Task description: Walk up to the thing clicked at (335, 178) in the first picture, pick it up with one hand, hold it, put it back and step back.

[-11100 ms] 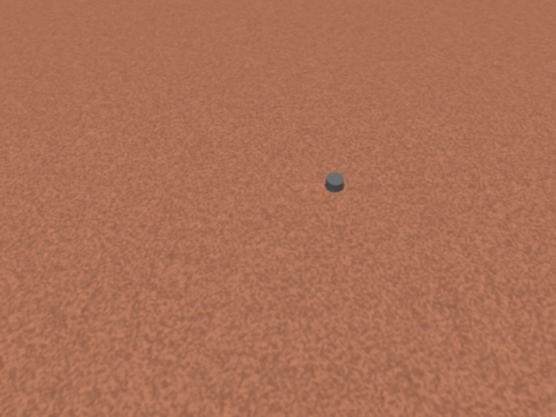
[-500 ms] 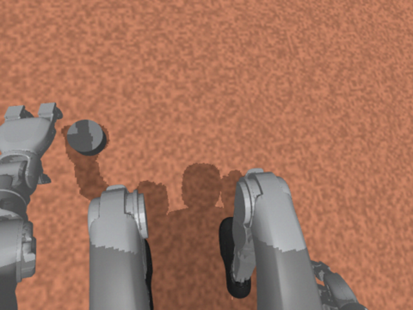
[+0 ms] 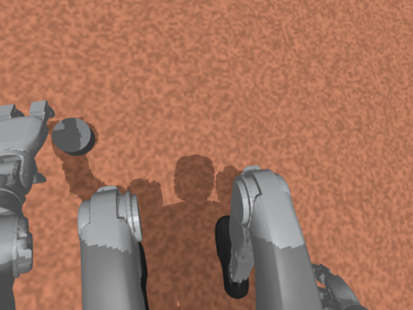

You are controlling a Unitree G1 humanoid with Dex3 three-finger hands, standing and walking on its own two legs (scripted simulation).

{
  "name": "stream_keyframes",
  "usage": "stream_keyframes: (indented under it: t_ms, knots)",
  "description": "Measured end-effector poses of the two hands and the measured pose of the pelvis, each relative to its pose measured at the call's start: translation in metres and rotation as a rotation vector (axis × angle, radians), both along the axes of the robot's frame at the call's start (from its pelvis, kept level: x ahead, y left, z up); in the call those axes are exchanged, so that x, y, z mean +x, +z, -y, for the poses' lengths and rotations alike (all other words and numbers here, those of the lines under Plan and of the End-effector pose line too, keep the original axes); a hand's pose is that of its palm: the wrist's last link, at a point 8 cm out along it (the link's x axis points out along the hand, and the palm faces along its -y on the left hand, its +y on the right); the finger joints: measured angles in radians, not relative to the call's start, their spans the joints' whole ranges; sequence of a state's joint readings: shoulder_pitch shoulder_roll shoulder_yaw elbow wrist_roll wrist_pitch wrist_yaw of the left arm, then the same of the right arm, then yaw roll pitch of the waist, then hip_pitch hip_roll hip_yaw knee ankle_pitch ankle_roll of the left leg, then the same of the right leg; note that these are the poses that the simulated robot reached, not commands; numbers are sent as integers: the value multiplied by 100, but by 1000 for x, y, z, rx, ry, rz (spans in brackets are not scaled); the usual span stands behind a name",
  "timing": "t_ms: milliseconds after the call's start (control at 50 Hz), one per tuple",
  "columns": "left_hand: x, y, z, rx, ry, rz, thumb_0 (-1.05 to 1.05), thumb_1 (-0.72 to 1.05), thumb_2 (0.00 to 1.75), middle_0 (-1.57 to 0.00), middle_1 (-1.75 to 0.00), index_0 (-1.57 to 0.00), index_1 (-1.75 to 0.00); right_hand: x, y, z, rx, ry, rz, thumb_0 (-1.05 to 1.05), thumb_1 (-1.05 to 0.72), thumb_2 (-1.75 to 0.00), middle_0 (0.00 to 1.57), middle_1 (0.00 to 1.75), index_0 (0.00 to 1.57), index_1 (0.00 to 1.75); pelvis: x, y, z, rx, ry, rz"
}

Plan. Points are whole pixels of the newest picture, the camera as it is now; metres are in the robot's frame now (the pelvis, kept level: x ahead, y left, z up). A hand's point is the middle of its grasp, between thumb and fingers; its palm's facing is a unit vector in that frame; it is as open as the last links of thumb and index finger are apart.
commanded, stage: rise first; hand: left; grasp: from above
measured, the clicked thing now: (74, 137) +0.47 +0.26 -0.30
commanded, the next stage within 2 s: approach in 0.20 s
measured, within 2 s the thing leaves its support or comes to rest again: neither
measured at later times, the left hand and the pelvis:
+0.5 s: hand (45, 143) +0.43 +0.28 -0.19, palm faces -0.46 -0.05 -0.89, open 14.1 cm; pelvis +0.00 +0.00 -0.01, yaw -1 degrees
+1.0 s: hand (51, 139) +0.44 +0.27 -0.20, palm faces -0.53 -0.09 -0.84, open 14.1 cm; pelvis +0.00 +0.00 -0.01, yaw -2 degrees
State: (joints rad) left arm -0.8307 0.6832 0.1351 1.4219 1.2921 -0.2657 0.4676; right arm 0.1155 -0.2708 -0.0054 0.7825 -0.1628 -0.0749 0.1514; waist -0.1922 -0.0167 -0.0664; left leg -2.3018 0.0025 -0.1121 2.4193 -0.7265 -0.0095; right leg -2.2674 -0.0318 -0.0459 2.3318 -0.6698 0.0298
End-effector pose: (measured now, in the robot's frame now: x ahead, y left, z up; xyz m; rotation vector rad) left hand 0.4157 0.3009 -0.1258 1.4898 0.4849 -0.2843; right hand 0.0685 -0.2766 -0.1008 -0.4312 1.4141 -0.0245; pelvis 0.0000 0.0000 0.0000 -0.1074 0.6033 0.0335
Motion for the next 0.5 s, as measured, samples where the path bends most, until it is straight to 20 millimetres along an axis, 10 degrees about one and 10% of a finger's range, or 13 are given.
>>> stream_keyframes:
  t_ms: [500]
  knots:
    - [19,-10,16,5,-49,18,0,-52,100,-8,-104,-8,-104,-11,-1,-4,-2,10,-19,0,-91,-90,20,30,20,30,0,-8,-2,-11,-2,-1]
